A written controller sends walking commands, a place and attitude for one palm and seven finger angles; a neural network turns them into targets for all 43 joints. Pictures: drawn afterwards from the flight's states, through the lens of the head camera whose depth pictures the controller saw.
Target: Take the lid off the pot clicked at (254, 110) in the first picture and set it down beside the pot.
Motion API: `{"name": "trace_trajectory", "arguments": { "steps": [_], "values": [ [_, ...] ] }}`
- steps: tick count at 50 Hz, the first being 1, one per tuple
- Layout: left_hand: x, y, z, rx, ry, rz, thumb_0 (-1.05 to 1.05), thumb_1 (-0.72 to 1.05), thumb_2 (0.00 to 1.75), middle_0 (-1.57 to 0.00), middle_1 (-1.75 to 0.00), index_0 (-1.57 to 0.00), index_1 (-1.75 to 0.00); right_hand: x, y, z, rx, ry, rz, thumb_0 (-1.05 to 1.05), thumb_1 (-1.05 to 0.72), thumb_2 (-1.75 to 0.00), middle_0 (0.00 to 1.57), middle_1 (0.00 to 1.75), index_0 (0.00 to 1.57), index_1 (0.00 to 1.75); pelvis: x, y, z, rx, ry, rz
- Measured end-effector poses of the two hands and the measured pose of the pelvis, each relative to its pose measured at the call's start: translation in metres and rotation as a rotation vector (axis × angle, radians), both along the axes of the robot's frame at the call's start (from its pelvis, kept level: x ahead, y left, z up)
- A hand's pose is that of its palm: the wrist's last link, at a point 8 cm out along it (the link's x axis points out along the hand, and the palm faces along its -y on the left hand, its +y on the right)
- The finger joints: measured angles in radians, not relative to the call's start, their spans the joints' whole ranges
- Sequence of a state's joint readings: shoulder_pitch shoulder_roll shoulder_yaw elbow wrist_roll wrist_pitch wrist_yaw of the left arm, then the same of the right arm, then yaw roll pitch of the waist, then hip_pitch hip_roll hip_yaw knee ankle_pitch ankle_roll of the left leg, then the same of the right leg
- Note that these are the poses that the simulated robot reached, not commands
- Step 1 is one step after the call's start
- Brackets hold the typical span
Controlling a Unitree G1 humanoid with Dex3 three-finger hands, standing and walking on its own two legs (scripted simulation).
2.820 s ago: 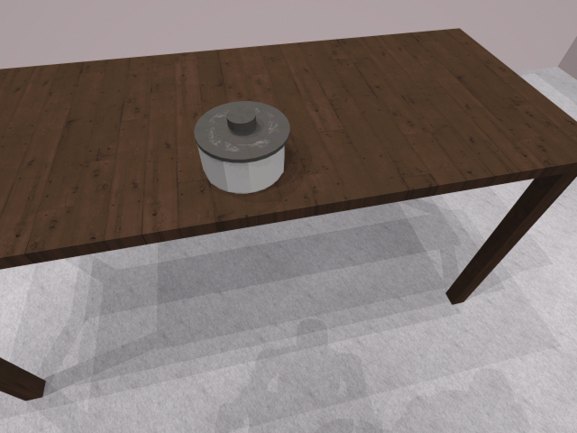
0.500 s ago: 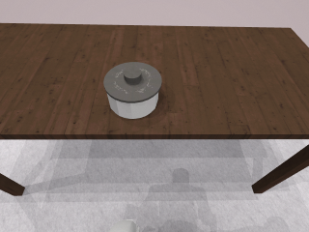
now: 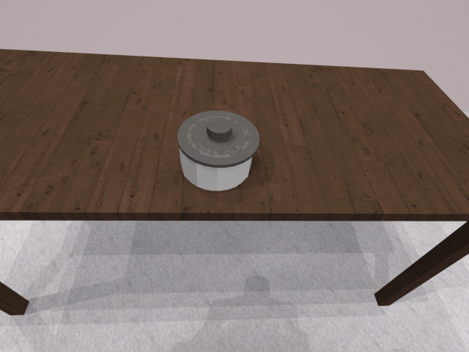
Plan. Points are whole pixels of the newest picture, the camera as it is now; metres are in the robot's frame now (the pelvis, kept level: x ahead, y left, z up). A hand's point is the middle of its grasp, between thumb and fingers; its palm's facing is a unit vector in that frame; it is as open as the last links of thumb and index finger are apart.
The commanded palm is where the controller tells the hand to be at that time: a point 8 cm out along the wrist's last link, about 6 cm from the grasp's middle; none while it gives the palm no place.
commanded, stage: come to a stop and stand still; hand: left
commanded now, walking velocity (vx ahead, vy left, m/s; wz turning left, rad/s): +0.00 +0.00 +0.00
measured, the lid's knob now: (219, 128) +0.53 +0.07 +0.09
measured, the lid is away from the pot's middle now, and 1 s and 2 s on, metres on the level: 0.00 0.00 0.00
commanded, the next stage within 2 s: look again from close up in 0.92 s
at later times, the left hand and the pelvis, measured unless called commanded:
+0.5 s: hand out of the picture -0.03 +0.10 -0.19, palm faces +0.04 -0.99 -0.12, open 7.3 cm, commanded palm none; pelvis +0.00 -0.04 -0.01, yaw +1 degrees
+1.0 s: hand out of the picture -0.01 +0.12 -0.19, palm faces +0.06 -0.99 -0.16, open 7.3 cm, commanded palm none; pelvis +0.02 -0.04 -0.01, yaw +0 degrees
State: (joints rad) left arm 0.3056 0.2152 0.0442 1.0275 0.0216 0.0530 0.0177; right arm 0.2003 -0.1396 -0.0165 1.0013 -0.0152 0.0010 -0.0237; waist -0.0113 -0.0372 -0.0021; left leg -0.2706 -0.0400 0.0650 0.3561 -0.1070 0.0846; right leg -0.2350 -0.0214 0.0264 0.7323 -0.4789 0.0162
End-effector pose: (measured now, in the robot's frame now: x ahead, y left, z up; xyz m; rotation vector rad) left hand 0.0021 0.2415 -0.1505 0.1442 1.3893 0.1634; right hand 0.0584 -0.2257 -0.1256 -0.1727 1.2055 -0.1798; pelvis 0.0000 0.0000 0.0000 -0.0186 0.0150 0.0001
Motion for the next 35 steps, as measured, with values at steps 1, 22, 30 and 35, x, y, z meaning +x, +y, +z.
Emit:
{"name": "trace_trajectory", "arguments": {
  "steps": [1,22,30,35],
  "values": [
    [-0.004,-0.003,0.000,-0.001,0.007,-0.001,0.01,0.91,0.89,-0.20,-0.30,-0.20,-0.30,-0.008,-0.003,-0.001,0.001,0.017,-0.008,-0.01,-0.92,-0.90,0.21,0.30,0.20,0.30,-0.001,-0.002,0.000,0.002,0.002,0.000],
    [-0.043,-0.088,-0.009,-0.081,0.079,0.021,0.01,0.91,0.89,-0.20,-0.30,-0.20,-0.30,-0.127,-0.013,-0.025,0.090,0.336,-0.105,0.00,-0.91,-0.90,0.20,0.30,0.20,0.30,-0.002,-0.039,-0.006,0.018,-0.032,0.009],
    [-0.028,-0.095,-0.010,-0.082,0.059,0.034,0.00,0.91,0.89,-0.20,-0.30,-0.20,-0.30,-0.098,-0.007,-0.028,0.108,0.289,-0.087,0.00,-0.91,-0.90,0.20,0.30,0.20,0.30,0.007,-0.041,-0.007,0.021,-0.026,0.010],
    [-0.022,-0.092,-0.010,-0.071,0.047,0.046,0.00,0.91,0.89,-0.20,-0.30,-0.20,-0.30,-0.075,-0.014,-0.029,0.084,0.256,-0.061,0.02,-0.92,-0.90,0.20,0.30,0.20,0.30,0.013,-0.041,-0.008,0.022,-0.028,0.011]
  ]
}}
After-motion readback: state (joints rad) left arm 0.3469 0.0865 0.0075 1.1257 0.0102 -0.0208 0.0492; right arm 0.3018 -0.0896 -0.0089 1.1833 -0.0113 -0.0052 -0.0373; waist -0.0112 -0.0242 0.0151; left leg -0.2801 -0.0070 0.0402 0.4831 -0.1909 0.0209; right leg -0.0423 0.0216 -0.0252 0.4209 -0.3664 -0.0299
